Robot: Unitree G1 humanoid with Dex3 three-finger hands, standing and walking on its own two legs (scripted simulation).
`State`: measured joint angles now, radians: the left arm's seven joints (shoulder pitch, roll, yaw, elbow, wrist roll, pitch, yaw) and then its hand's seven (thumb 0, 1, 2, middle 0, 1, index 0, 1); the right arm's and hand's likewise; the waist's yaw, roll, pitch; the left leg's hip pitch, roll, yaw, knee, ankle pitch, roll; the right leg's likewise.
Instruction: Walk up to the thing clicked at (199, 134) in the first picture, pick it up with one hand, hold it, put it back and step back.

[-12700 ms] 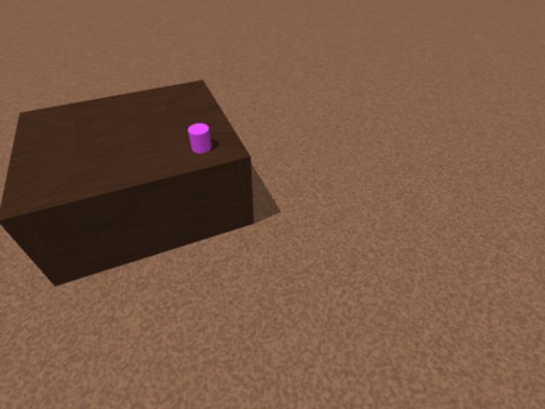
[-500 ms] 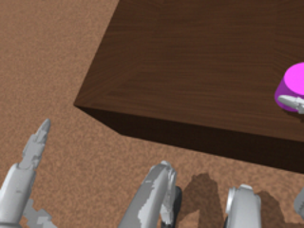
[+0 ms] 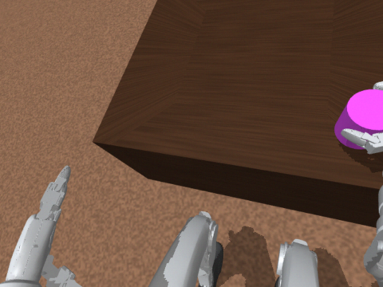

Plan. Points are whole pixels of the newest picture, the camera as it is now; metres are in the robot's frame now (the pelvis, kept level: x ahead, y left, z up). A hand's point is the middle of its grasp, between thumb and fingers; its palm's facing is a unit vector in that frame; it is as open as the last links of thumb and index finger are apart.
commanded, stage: settle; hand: right
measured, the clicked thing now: (364, 121) +0.51 -0.21 -0.05
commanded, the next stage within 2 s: lift in 0.62 s
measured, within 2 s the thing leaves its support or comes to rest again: neither
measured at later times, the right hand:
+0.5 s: hand out of the picture +0.52 -0.23 +0.00, palm faces +0.23 +0.97 +0.00, open 11.4 cm
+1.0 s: hand out of the picture +0.51 -0.22 +0.03, palm faces +0.23 +0.97 +0.01, open 11.5 cm
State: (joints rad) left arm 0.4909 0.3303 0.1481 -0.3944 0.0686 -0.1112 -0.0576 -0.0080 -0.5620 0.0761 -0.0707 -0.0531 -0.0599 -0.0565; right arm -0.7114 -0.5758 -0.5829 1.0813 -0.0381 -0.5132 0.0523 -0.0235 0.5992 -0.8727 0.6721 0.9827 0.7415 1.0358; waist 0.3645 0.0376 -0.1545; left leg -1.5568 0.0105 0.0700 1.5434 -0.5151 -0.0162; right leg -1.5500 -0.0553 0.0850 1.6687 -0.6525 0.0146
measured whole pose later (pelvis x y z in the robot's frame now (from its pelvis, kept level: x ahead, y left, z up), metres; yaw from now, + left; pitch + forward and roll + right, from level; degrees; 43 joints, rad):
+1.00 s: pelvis +0.03 +0.00 +0.06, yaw -1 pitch +28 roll +5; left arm 0.47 0.28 0.10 -0.26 0.08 -0.07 -0.05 -0.01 -0.55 0.06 -0.06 -0.05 -0.05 -0.05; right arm -0.67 -0.48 -0.54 1.07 -0.01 -0.52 0.04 -0.02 0.60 -0.88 0.65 1.02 0.72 1.07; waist 0.30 0.03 -0.16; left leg -1.32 0.00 0.06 1.33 -0.49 -0.02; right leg -1.31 -0.06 0.07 1.45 -0.62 0.02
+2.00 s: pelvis +0.04 +0.00 +0.14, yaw -2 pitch +13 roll +1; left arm 0.44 0.21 0.09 0.10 0.02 -0.03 0.01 -0.01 -0.54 0.05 -0.05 -0.05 -0.04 -0.04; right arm -0.22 -0.17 -0.26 0.55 0.10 -0.38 -0.02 -0.03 0.61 -0.91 0.65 1.03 0.72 1.08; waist 0.08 0.02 -0.11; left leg -0.82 0.03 0.01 1.00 -0.41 -0.02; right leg -0.77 -0.03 0.00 1.05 -0.50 0.01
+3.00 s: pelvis +0.06 -0.01 +0.17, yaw -3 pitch +8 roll +0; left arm 0.38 0.21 0.10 0.24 -0.01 0.00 0.04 -0.01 -0.53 0.05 -0.05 -0.06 -0.05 -0.05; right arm -0.13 -0.15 -0.16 0.40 0.12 -0.29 -0.04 -0.03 0.61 -0.91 0.64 1.04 0.71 1.09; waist 0.04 0.01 -0.08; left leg -0.62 0.04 0.00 0.85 -0.37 -0.03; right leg -0.56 -0.02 -0.01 0.88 -0.46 0.00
